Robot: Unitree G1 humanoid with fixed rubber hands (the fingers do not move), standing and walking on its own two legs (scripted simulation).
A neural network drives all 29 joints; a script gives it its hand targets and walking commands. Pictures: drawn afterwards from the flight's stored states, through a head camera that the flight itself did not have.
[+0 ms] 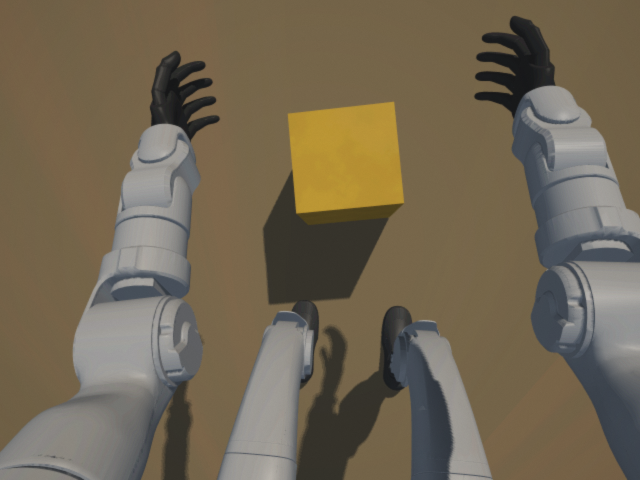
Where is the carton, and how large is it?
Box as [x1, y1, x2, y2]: [288, 102, 403, 224]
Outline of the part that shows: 393,102 288,114 296,213 308,224 388,217 403,203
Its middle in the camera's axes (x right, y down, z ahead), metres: +0.06 -0.16 +0.87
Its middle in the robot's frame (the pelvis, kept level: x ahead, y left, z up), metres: +0.53 +0.04 -0.53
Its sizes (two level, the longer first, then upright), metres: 0.210 0.200 0.250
